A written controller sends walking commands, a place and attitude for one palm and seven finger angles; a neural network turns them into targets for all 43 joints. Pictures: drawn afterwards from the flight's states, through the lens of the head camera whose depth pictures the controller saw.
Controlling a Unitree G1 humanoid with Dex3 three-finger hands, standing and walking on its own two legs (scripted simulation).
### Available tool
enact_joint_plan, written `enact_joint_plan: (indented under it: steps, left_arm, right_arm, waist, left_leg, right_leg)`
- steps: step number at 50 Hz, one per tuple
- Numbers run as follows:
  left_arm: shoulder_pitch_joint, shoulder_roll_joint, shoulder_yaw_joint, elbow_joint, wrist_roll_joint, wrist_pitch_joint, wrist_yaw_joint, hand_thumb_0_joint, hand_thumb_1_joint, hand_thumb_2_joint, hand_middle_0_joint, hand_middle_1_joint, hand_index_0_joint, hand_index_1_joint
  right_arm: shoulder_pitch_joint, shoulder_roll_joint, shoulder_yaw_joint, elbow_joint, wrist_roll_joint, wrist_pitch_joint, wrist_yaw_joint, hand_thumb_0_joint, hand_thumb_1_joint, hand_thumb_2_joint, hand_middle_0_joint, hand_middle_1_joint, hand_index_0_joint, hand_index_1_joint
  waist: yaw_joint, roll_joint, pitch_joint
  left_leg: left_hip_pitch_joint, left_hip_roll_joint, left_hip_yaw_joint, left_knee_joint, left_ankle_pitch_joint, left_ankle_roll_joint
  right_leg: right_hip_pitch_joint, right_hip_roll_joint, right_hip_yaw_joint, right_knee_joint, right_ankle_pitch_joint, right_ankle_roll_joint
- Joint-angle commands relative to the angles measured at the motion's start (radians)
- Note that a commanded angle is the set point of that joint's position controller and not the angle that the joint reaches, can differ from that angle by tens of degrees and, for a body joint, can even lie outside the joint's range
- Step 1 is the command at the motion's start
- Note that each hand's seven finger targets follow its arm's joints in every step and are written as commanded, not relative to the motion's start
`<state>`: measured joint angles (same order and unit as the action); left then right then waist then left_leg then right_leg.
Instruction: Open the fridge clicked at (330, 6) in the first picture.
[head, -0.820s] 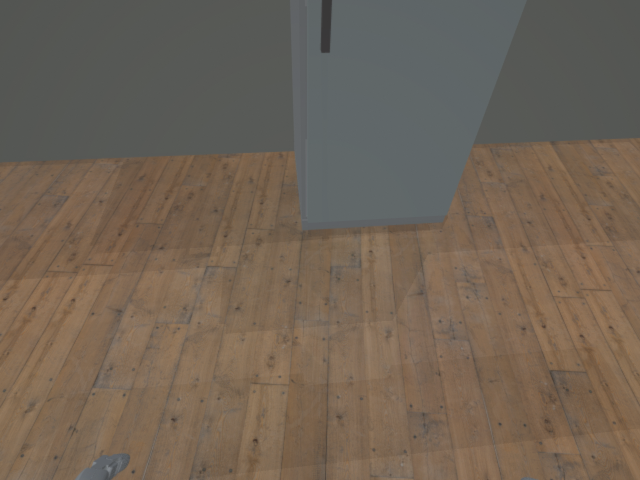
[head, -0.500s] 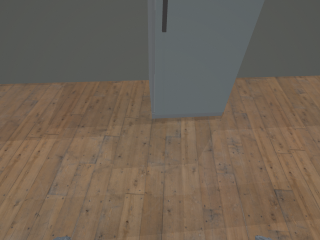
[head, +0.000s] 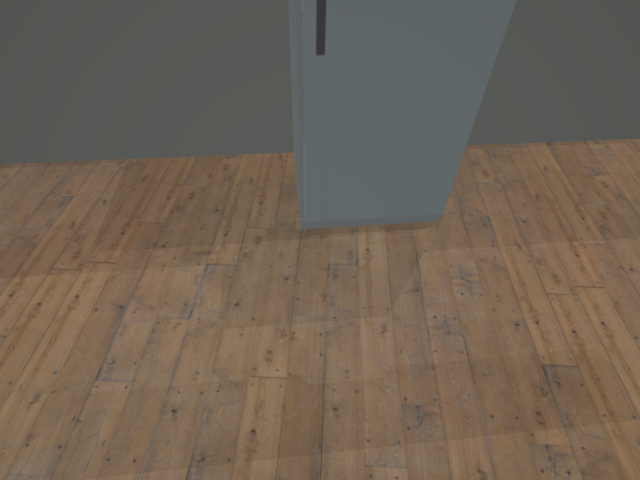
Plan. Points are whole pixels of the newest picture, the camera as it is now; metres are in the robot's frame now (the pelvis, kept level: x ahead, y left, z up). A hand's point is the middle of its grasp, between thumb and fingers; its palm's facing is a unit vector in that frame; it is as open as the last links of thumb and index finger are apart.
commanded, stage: stand and wait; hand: left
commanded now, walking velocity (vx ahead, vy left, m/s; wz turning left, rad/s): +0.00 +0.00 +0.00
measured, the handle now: (320, 6) +1.20 +0.07 +0.15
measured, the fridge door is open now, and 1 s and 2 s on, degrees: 0 0 0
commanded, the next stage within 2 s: look at it before walking up in 0.02 s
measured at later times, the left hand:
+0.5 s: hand out of the picture +0.08 +0.24 -0.16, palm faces -0.03 -0.94 -0.33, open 7.4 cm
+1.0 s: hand out of the picture +0.07 +0.20 -0.18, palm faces -0.10 -0.96 -0.25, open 7.4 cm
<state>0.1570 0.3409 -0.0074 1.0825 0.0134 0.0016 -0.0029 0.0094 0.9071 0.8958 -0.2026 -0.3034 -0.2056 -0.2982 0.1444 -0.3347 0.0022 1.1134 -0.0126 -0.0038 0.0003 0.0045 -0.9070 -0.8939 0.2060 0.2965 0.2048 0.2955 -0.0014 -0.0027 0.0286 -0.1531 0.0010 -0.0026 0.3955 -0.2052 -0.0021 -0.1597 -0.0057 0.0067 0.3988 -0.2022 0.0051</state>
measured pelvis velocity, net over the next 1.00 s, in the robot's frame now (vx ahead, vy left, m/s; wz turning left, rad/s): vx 0.05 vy -0.02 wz -0.13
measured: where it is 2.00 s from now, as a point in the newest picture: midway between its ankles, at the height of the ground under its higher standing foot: (363, 437)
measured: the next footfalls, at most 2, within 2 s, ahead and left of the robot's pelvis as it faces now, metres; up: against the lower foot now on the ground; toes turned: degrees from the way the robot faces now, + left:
left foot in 1.64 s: +0.46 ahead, -0.01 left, +0.00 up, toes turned -17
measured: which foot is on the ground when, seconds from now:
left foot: down 0.00-1.00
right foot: down 0.00-1.00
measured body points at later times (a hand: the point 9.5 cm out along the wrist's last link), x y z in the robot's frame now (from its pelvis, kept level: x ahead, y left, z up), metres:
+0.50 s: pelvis +0.01 +0.00 +0.00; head +0.01 +0.00 +0.45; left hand +0.08 +0.29 -0.13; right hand +0.09 -0.30 -0.13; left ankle +0.01 +0.12 -0.74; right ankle +0.01 -0.12 -0.74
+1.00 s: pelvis +0.05 -0.02 -0.01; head +0.05 -0.02 +0.44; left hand +0.08 +0.25 -0.16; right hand +0.07 -0.28 -0.16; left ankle +0.01 +0.12 -0.74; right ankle +0.02 -0.12 -0.73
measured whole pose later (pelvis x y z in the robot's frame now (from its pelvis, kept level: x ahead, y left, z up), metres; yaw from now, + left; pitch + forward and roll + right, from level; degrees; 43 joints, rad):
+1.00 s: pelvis +0.05 -0.02 -0.01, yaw -7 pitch -1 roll +1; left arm 0.30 0.26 0.03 1.05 0.02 0.04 -0.03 0.01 0.91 0.90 -0.20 -0.30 -0.20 -0.30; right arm 0.23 -0.25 -0.02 1.06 -0.02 -0.02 -0.01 0.00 -0.91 -0.89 0.21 0.30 0.20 0.30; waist 0.02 -0.01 0.00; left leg -0.11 0.05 0.12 0.48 -0.35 -0.02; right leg -0.29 0.01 0.01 0.72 -0.44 -0.01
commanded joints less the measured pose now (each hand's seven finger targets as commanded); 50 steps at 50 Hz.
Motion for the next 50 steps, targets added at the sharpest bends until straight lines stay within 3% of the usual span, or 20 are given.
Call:
enact_joint_plan:
  steps: [1, 26, 34, 36, 38, 39, 41, 44, 46, 47, 48, 50]
  left_arm:
    - [-0.050, 0.205, 0.039, -0.064, -0.002, -0.027, 0.013, 0.000, 0.900, 0.900, -0.200, -0.300, -0.200, -0.300]
    - [-0.052, 0.206, 0.042, -0.060, -0.002, -0.033, 0.014, 0.000, 0.900, 0.900, -0.200, -0.300, -0.200, -0.300]
    - [-0.055, 0.208, 0.042, -0.059, -0.002, -0.031, 0.014, 0.000, 0.900, 0.900, -0.200, -0.300, -0.200, -0.300]
    - [-0.056, 0.207, 0.041, -0.057, -0.002, -0.030, 0.014, 0.000, 0.900, 0.900, -0.200, -0.300, -0.200, -0.300]
    - [0.002, 0.101, 0.023, -0.033, -0.002, -0.011, 0.015, 0.000, 0.900, 0.900, -0.200, -0.300, -0.200, -0.300]
    - [0.027, 0.088, 0.023, -0.031, 0.000, -0.002, 0.013, 0.000, 0.900, 0.900, -0.200, -0.300, -0.200, -0.300]
    - [0.037, 0.096, 0.033, -0.049, 0.006, 0.012, 0.001, 0.000, 0.900, 0.900, -0.200, -0.300, -0.200, -0.300]
    - [0.056, 0.092, 0.050, -0.089, 0.009, 0.015, -0.015, 0.000, 0.900, 0.900, -0.200, -0.300, -0.200, -0.300]
    - [0.057, 0.048, 0.055, -0.120, 0.008, 0.007, -0.023, 0.000, 0.900, 0.900, -0.200, -0.300, -0.200, -0.300]
    - [0.015, 0.035, 0.058, -0.147, 0.008, 0.002, -0.026, 0.000, 0.900, 0.900, -0.200, -0.300, -0.200, -0.300]
    - [-0.016, 0.025, 0.063, -0.169, 0.008, -0.002, -0.030, 0.000, 0.900, 0.900, -0.200, -0.300, -0.200, -0.300]
    - [-0.022, 0.003, 0.068, -0.185, 0.006, -0.012, -0.036, 0.000, 0.900, 0.900, -0.200, -0.300, -0.200, -0.300]
  right_arm:
    - [-0.058, -0.206, -0.038, -0.063, 0.003, -0.029, -0.009, 0.000, -0.900, -0.900, 0.200, 0.300, 0.200, 0.300]
    - [-0.077, -0.207, -0.037, -0.064, 0.005, -0.034, -0.013, 0.000, -0.900, -0.900, 0.200, 0.300, 0.200, 0.300]
    - [-0.082, -0.211, -0.035, -0.064, 0.006, -0.031, -0.014, 0.000, -0.900, -0.900, 0.200, 0.300, 0.200, 0.300]
    - [-0.086, -0.211, -0.034, -0.062, 0.005, -0.031, -0.014, 0.000, -0.900, -0.900, 0.200, 0.300, 0.200, 0.300]
    - [-0.029, -0.106, -0.012, -0.042, -0.003, -0.019, -0.012, 0.000, -0.900, -0.900, 0.200, 0.300, 0.200, 0.300]
    - [0.001, -0.090, -0.010, -0.041, -0.005, -0.012, -0.011, 0.000, -0.900, -0.900, 0.200, 0.300, 0.200, 0.300]
    - [0.013, -0.103, -0.022, -0.050, -0.009, -0.005, -0.010, 0.000, -0.900, -0.900, 0.200, 0.300, 0.200, 0.300]
    - [0.049, -0.138, -0.046, -0.080, -0.010, -0.005, -0.012, 0.000, -0.900, -0.900, 0.200, 0.300, 0.200, 0.300]
    - [0.095, -0.170, -0.068, -0.088, -0.008, -0.015, -0.017, 0.000, -0.900, -0.900, 0.200, 0.300, 0.200, 0.300]
    - [0.128, -0.171, -0.076, -0.089, -0.006, -0.027, -0.019, 0.000, -0.900, -0.900, 0.200, 0.300, 0.200, 0.300]
    - [0.148, -0.161, -0.081, -0.091, -0.008, -0.035, -0.020, 0.000, -0.900, -0.900, 0.200, 0.300, 0.200, 0.300]
    - [0.157, -0.134, -0.081, -0.091, -0.011, -0.044, -0.022, 0.000, -0.900, -0.900, 0.200, 0.300, 0.200, 0.300]
  waist:
    - [0.003, 0.000, -0.033]
    - [0.004, 0.000, -0.078]
    - [0.003, 0.002, -0.061]
    - [0.006, 0.011, -0.054]
    - [0.003, 0.001, -0.069]
    - [0.004, 0.004, -0.076]
    - [0.004, 0.002, 0.010]
    - [-0.004, 0.046, 0.082]
    - [-0.023, 0.164, 0.096]
    - [-0.043, 0.195, 0.094]
    - [-0.052, 0.184, 0.096]
    - [-0.043, 0.145, 0.080]
  left_leg:
    - [-0.022, 0.105, -0.105, -0.084, 0.028, 0.032]
    - [0.032, 0.117, -0.092, -0.075, 0.164, 0.028]
    - [0.036, 0.118, -0.095, -0.086, 0.161, 0.027]
    - [0.031, 0.118, -0.091, -0.092, 0.145, 0.026]
    - [0.050, 0.116, -0.056, -0.064, 0.061, 0.008]
    - [0.050, 0.115, -0.046, -0.046, -0.026, 0.008]
    - [-0.009, 0.119, -0.043, -0.053, -0.227, 0.017]
    - [-0.015, 0.172, -0.099, -0.082, -0.390, 0.053]
    - [0.053, 0.286, -0.211, -0.163, -0.417, 0.117]
    - [0.115, 0.356, -0.243, -0.193, -0.303, 0.164]
    - [0.164, 0.386, -0.237, -0.186, -0.176, 0.192]
    - [0.175, 0.398, -0.157, -0.125, 0.029, 0.189]
  right_leg:
    - [-0.018, -0.113, 0.119, -0.090, -0.020, -0.036]
    - [0.028, -0.117, 0.102, -0.070, 0.166, -0.036]
    - [0.026, -0.113, 0.101, -0.078, 0.162, -0.035]
    - [0.025, -0.114, 0.101, -0.083, 0.144, -0.032]
    - [0.008, -0.101, 0.110, -0.070, 0.057, -0.024]
    - [-0.008, -0.093, 0.119, -0.060, -0.038, -0.028]
    - [-0.091, -0.069, 0.142, -0.057, -0.224, -0.039]
    - [-0.222, -0.017, 0.130, 0.042, -0.309, -0.049]
    - [-0.335, 0.046, 0.028, 0.254, -0.242, -0.032]
    - [-0.408, 0.023, -0.017, 0.378, -0.274, -0.019]
    - [-0.468, -0.015, -0.008, 0.432, -0.313, -0.012]
    - [-0.447, -0.061, -0.008, 0.415, -0.324, -0.014]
